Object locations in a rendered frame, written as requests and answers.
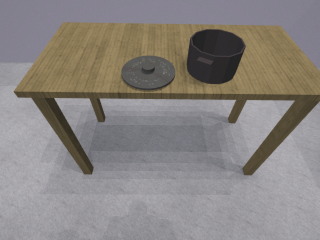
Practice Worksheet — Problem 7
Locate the pot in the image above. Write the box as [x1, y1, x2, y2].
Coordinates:
[186, 29, 246, 84]

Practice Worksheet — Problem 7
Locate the lid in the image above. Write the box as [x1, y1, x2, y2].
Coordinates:
[121, 55, 176, 91]

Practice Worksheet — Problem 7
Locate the table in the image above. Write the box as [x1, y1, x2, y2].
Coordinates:
[13, 22, 320, 176]

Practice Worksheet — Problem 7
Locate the knob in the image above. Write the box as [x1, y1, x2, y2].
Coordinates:
[142, 62, 155, 73]

